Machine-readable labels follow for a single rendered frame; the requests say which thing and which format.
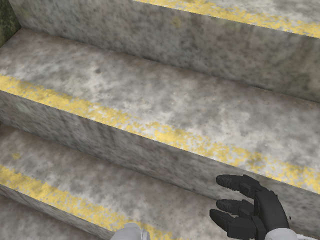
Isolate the right robot forearm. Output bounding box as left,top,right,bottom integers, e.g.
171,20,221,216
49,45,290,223
264,228,298,240

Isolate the robot right hand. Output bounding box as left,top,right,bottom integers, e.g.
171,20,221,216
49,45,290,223
209,174,291,240

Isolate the left robot thigh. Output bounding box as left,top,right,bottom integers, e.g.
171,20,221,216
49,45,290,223
110,227,151,240

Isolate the robot left shin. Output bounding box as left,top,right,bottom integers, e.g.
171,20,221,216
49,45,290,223
124,222,141,230

